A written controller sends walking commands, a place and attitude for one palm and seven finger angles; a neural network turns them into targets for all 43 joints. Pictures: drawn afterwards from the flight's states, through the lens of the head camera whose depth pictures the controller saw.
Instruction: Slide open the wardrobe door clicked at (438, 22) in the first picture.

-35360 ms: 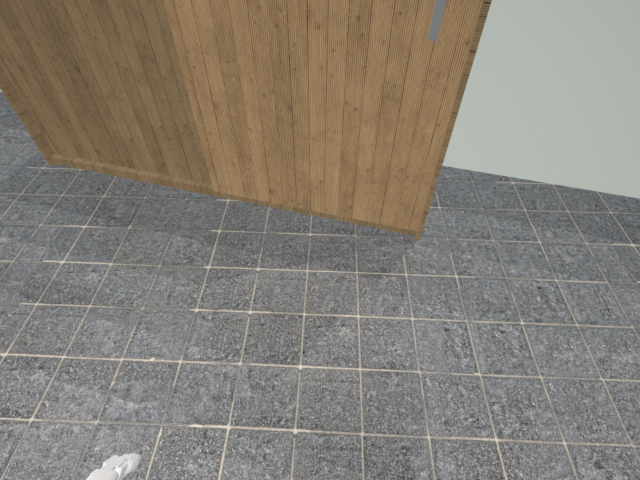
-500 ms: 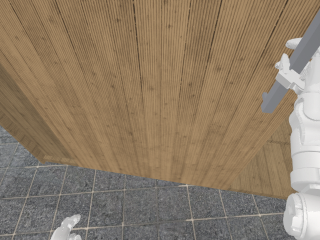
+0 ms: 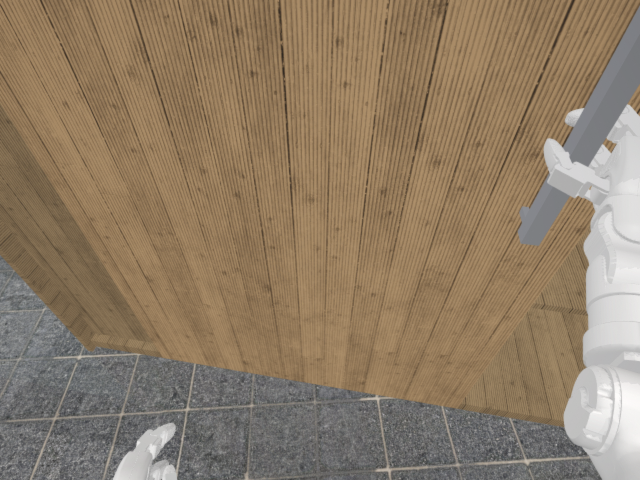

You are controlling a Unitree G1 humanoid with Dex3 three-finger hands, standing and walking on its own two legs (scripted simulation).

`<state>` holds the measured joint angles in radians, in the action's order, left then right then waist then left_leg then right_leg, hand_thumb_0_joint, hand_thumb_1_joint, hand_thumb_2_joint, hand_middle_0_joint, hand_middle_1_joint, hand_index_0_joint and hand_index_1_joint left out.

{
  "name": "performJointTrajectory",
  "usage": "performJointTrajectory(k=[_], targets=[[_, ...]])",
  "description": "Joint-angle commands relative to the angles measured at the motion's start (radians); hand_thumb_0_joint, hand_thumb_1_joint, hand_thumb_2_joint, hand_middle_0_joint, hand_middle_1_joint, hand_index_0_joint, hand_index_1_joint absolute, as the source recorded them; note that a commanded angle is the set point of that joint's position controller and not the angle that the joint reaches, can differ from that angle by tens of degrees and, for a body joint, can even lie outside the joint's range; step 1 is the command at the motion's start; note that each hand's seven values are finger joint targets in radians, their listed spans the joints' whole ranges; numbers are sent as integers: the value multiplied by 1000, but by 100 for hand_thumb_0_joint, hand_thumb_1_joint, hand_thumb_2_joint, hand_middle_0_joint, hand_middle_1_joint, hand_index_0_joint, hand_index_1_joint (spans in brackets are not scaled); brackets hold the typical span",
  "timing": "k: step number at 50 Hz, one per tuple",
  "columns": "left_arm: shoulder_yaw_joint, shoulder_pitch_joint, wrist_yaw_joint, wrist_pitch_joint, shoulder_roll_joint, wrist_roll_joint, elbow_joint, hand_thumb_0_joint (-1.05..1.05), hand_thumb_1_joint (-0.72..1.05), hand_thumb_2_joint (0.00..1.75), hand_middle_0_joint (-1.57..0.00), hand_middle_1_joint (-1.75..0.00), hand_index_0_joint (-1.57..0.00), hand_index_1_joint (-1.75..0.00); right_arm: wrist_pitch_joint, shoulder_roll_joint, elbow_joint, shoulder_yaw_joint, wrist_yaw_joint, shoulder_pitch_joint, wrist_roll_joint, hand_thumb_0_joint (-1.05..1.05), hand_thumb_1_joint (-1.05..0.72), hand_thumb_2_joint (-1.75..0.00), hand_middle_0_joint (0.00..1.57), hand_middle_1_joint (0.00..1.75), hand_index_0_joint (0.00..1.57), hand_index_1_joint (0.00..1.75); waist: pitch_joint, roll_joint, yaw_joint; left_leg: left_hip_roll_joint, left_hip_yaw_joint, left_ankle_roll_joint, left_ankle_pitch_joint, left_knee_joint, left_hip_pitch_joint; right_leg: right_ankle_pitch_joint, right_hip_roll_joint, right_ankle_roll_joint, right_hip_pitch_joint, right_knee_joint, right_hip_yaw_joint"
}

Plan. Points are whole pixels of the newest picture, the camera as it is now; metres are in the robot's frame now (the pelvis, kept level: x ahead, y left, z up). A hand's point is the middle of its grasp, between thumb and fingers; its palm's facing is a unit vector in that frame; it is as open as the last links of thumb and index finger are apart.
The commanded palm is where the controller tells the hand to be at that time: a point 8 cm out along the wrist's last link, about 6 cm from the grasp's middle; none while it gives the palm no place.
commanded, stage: loosen the grip on the handle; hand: right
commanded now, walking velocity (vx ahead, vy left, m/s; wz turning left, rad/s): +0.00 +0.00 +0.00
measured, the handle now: (580, 128) +0.47 -0.27 +0.23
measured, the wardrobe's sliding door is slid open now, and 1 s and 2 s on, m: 0.65 0.65 0.65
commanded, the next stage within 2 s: slip the hand off the handle in 0.44 s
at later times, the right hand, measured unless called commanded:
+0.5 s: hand (558, 168) +0.44 -0.25 +0.20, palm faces +0.31 +0.94 -0.15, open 14.2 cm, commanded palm +0.40 -0.29 +0.20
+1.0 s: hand (593, 175) +0.43 -0.29 +0.20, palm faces +0.37 +0.92 -0.15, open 14.3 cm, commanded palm +0.40 -0.34 +0.20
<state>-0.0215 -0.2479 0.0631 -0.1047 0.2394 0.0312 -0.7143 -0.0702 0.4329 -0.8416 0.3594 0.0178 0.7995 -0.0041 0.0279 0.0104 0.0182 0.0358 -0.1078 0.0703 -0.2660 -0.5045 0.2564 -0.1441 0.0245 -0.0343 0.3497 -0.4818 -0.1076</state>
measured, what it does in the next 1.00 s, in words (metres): stands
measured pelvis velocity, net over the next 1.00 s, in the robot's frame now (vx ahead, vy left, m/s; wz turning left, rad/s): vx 0.03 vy -0.01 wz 0.05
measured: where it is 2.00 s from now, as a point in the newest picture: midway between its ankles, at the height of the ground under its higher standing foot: outside the picture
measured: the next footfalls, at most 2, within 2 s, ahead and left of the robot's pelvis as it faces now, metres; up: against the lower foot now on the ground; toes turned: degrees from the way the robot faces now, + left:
none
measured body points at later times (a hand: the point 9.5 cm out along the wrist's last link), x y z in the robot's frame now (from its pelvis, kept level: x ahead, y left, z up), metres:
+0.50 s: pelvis +0.01 -0.02 +0.00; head +0.02 -0.02 +0.45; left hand +0.10 +0.24 -0.11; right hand +0.42 -0.30 +0.21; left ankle +0.00 +0.07 -0.73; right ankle +0.07 -0.10 -0.73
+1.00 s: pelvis +0.03 -0.01 +0.00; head +0.03 -0.01 +0.45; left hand +0.16 +0.24 -0.09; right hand +0.41 -0.33 +0.21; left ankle +0.00 +0.07 -0.73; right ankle +0.07 -0.10 -0.73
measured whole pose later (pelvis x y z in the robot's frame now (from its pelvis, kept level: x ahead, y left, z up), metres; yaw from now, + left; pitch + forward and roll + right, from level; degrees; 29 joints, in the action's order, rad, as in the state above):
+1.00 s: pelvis +0.03 -0.01 +0.00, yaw +3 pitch +2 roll +1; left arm -0.05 -0.23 0.12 -0.06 0.25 0.04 -0.65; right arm 0.04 0.50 -0.48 0.38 0.00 0.53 -0.08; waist 0.04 0.00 0.01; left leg 0.05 -0.06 0.05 -0.29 -0.49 0.24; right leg -0.22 0.00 -0.05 0.34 -0.52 -0.08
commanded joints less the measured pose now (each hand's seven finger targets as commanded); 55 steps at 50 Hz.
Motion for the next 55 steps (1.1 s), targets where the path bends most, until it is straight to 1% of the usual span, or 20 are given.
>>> performJointTrajectory(k=[1, 2, 5, 9, 12, 13, 14, 16, 17, 20, 26, 29, 31, 35, 37, 42, 45, 47, 51, 55], targets=[[45, 22, 3, -62, 155, -1, 125, 0, 90, 90, -20, -30, -20, -30, -110, 195, 237, -85, -69, 485, 39, 0, 7, -43, 45, 140, 45, 140, 155, -63, 47, -43, 99, -43, -29, 118, 193, -125, 5, -23, -201, 39, 113], [46, 23, 5, -65, 162, -2, 127, 0, 90, 90, -20, -30, -20, -30, -130, 199, 215, -88, -81, 491, 41, 0, 19, -37, 45, 140, 45, 140, 120, 56, 62, -47, 98, -48, -69, 130, 188, -165, 9, -33, -157, 38, 123], [47, 33, 16, -68, 179, 9, 127, 0, 90, 90, -20, -30, -20, -30, -170, 272, 197, -37, -81, 501, 4, 0, 55, -20, 42, 137, 42, 137, 190, 69, 44, -46, 149, -55, -189, 133, 161, -200, -10, -26, -128, 24, 107], [45, 17, 18, -81, 170, 12, 112, 0, 90, 90, -20, -30, -20, -30, -189, 237, 212, -86, -62, 567, -10, 0, 55, -20, 37, 130, 37, 130, 262, -66, 44, -43, 157, -46, -185, 105, 174, -246, -17, -17, -153, 7, 121], [43, 5, 17, -84, 172, 10, 112, 0, 90, 90, -20, -30, -20, -30, -168, 250, 204, -77, -88, 536, 3, 0, 55, -20, 33, 125, 33, 125, 253, -87, 34, -44, 140, -39, -174, 98, 174, -275, -19, -19, -131, 10, 144], [47, 6, 18, -82, 180, 7, 123, 0, 90, 90, -20, -30, -20, -30, -162, 363, 247, 24, -101, 460, 8, 0, 55, -20, 32, 123, 32, 123, 300, -104, -4, -43, 148, -37, -167, 95, 123, -250, -17, -21, -132, 15, 143], [38, 23, 18, -81, 171, 6, 145, 0, 90, 90, -20, -30, -20, -30, -152, 307, 309, -47, -102, 455, 20, 0, 55, -20, 30, 122, 30, 122, 316, -139, 6, -43, 138, -36, -137, 80, 119, -234, -17, -22, -150, 21, 139], [39, 21, 20, -89, 161, 8, 139, 0, 90, 90, -20, -30, -20, -30, -128, 218, 329, -93, -107, 423, 2, 0, 55, -20, 28, 118, 28, 118, 259, -101, 20, -37, 125, -37, -114, 88, 152, -232, -8, -25, -166, 23, 149], [41, 17, 24, -88, 167, 9, 140, 0, 90, 90, -20, -30, -20, -30, -119, 215, 334, -77, -106, 370, -18, 0, 55, -20, 26, 117, 26, 117, 237, -41, 16, -37, 121, -37, -95, 101, 131, -213, -1, -30, -149, 26, 155], [39, 14, 37, -86, 175, 11, 134, 0, 90, 90, -20, -30, -20, -30, -84, 254, 393, -32, -103, 349, -53, 0, 55, -20, 25, 115, 25, 115, 237, -1, 12, -35, 129, -47, -38, 111, 95, -127, -3, -33, -157, 18, 137], [36, 23, 41, -79, 164, 11, 138, 0, 90, 90, -20, -30, -20, -30, -23, 209, 503, -42, -113, 270, -58, 0, 55, -20, 25, 115, 25, 115, 238, -47, 4, -27, 99, -42, 62, 84, 105, -12, 3, -22, -233, 21, 147], [38, 19, 41, -68, 162, 6, 143, 0, 90, 90, -20, -30, -20, -30, 1, 268, 534, 27, -126, 200, -47, 0, 55, -20, 25, 115, 25, 115, 272, -33, -20, -25, 95, -38, 119, 72, 69, 73, 5, -20, -251, 12, 146], [33, 35, 42, -59, 156, 6, 153, 0, 90, 90, -20, -30, -20, -30, 14, 259, 587, 18, -124, 205, -47, 0, 55, -20, 25, 115, 25, 115, 290, -53, -16, -26, 93, -40, 126, 69, 67, 88, 4, -17, -270, 13, 141], [26, 53, 47, -39, 149, 7, 168, 0, 90, 90, -20, -30, -20, -30, 40, 277, 601, 51, -119, 141, -57, 0, 55, -20, 25, 115, 25, 115, 264, -40, -28, -24, 92, -39, 146, 73, 48, 104, 5, -14, -255, 19, 138], [24, 53, 55, -28, 152, 6, 167, 0, 90, 90, -20, -30, -20, -30, 50, 324, 586, 88, -119, 138, -57, 0, 55, -20, 25, 115, 25, 115, 244, -6, -30, -25, 94, -40, 153, 83, 28, 103, 5, -18, -228, 17, 134], [22, 57, 65, -6, 150, 9, 174, 0, 90, 90, -20, -30, -20, -30, 65, 364, 571, 109, -97, 152, -56, 0, 55, -20, 25, 115, 25, 115, 245, -38, -23, -29, 99, -40, 184, 86, 15, 119, -1, -18, -219, 8, 120], [22, 54, 68, 5, 147, 10, 181, 0, 90, 90, -20, -30, -20, -30, 66, 400, 566, 147, -72, 111, -65, 0, 55, -20, 25, 115, 25, 115, 276, -76, -36, -28, 104, -39, 226, 74, -9, 151, -8, -15, -224, 3, 113], [23, 46, 68, 8, 147, 13, 182, 0, 90, 90, -20, -30, -20, -30, 60, 392, 548, 141, -58, 104, -75, 0, 55, -20, 25, 115, 25, 115, 255, -54, -30, -27, 100, -39, 230, 79, -4, 149, -8, -18, -208, -5, 114], [26, 23, 71, 8, 164, 14, 172, 0, 90, 90, -20, -30, -20, -30, 33, 455, 492, 159, -9, 153, -69, 0, 55, -20, 25, 115, 25, 115, 249, -48, -6, -27, 112, -49, 189, 77, 25, 93, -11, -24, -177, -10, 113], [32, -2, 72, 0, 172, 17, 160, 0, 90, 90, -20, -30, -20, -30, -21, 488, 462, 162, 48, 184, -78, 0, 55, -20, 25, 115, 25, 115, 273, -92, 6, -26, 126, -50, 198, 68, 40, 92, -16, -29, -183, -31, 111]])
